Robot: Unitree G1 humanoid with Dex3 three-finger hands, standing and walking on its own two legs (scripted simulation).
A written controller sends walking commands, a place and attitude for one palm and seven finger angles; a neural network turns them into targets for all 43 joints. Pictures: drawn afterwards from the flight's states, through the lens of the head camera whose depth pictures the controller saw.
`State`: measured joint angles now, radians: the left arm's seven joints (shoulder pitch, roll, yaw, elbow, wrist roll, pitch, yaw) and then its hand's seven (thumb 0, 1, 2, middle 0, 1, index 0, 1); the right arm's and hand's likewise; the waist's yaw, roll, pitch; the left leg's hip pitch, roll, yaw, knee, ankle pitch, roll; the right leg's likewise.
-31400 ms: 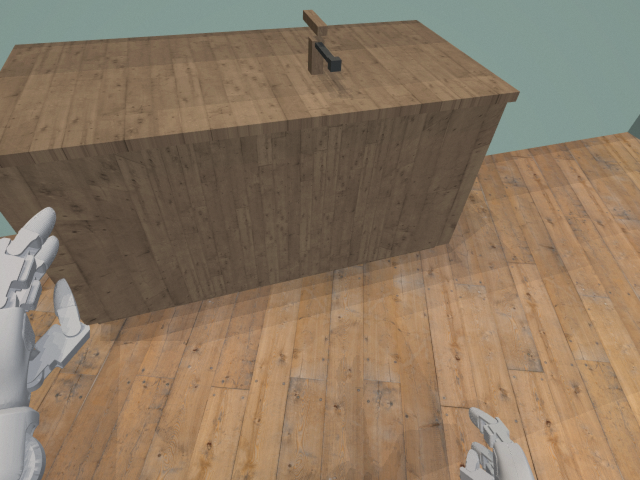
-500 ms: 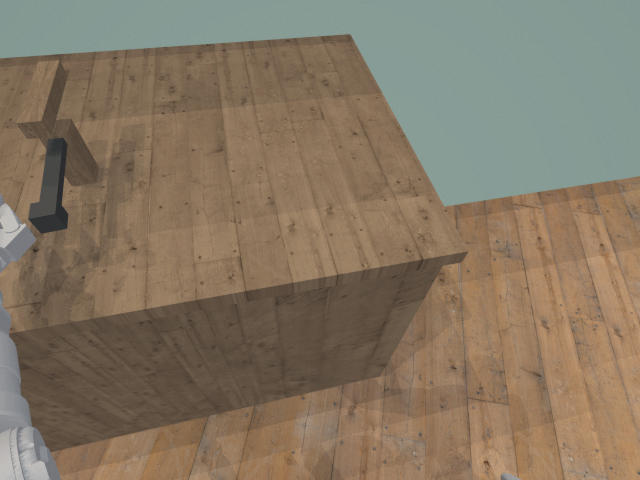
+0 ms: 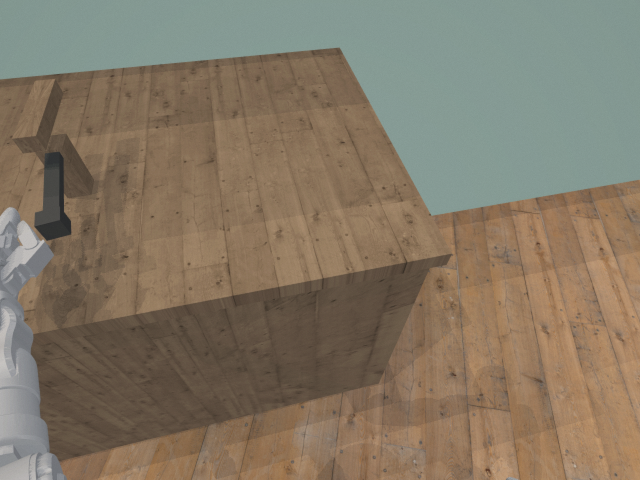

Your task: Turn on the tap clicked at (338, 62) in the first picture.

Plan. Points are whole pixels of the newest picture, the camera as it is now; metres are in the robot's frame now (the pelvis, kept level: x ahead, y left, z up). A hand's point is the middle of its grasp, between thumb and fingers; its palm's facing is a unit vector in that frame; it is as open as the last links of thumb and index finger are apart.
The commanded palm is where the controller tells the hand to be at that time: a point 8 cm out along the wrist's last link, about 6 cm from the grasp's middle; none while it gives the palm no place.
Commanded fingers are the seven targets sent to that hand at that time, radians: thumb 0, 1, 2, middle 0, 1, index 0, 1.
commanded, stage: push the lever round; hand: left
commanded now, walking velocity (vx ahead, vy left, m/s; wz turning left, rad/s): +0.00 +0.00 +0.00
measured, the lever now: (53, 223) +0.39 +0.35 +0.10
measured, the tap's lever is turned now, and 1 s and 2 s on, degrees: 9 31 60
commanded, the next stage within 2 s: none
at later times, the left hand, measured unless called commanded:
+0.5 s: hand (76, 236) +0.38 +0.32 +0.09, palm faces +0.55 -0.83 -0.07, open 7.8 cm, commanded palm +0.33 +0.35 +0.09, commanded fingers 0.00 0.90 0.90 -0.15 -0.15 -0.15 -0.15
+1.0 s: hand (108, 229) +0.39 +0.29 +0.09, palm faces +0.64 -0.77 -0.06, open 7.6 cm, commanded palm +0.35 +0.31 +0.09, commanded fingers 0.00 0.90 0.90 -0.15 -0.15 -0.15 -0.15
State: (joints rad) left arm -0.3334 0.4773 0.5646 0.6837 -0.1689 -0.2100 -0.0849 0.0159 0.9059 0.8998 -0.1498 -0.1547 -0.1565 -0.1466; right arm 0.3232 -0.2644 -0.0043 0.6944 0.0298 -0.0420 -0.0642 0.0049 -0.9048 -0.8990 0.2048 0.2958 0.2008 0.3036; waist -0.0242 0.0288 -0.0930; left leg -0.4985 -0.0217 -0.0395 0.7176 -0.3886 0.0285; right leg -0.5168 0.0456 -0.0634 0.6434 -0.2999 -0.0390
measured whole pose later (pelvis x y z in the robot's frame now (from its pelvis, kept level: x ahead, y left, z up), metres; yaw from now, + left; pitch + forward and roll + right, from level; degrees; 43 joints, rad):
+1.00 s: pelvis -0.01 +0.01 +0.00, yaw +1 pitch +9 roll -2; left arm -0.46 0.27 0.40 0.66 -0.05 -0.18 0.36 0.00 0.93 0.91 -0.15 -0.15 -0.16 -0.15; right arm 0.27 -0.23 0.00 0.71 -0.01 -0.01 -0.04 0.00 -0.91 -0.90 0.20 0.30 0.20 0.30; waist -0.03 0.03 -0.10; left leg -0.51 -0.04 -0.05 0.74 -0.39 0.03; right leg -0.53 0.03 -0.07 0.67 -0.31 -0.03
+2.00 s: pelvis -0.01 -0.01 -0.01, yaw +1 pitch +15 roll -1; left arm -0.85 0.26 0.49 1.06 0.10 -0.22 0.74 0.00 0.93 0.92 -0.15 -0.15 -0.16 -0.15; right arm 0.31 -0.23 -0.03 0.77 -0.09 0.01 0.02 0.00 -0.91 -0.90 0.20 0.30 0.20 0.30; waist -0.12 0.03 -0.13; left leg -0.66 -0.03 -0.06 0.80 -0.39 0.01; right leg -0.68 0.04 -0.09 0.74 -0.32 -0.06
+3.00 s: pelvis +0.01 -0.02 -0.01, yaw +1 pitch +17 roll -1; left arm -0.95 0.30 0.53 1.13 0.15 -0.17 0.79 0.02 0.91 0.90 -0.15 -0.15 -0.16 -0.15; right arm 0.39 -0.23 -0.04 0.77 -0.11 0.04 0.07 0.00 -0.91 -0.90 0.20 0.30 0.20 0.30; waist -0.16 0.05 -0.15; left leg -0.66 -0.01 -0.06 0.78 -0.42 0.00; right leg -0.68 0.06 -0.09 0.71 -0.33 -0.07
